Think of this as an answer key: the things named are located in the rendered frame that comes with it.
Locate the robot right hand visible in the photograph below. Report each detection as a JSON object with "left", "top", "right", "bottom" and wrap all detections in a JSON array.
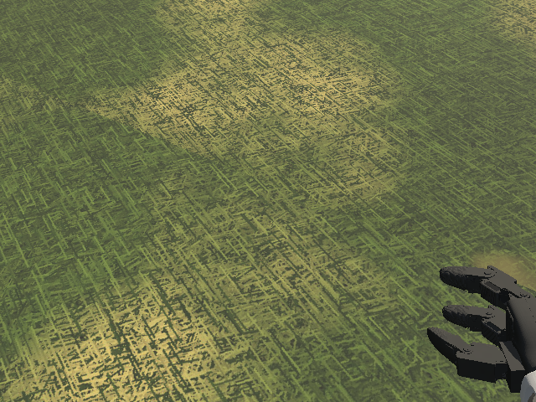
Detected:
[{"left": 427, "top": 265, "right": 536, "bottom": 393}]

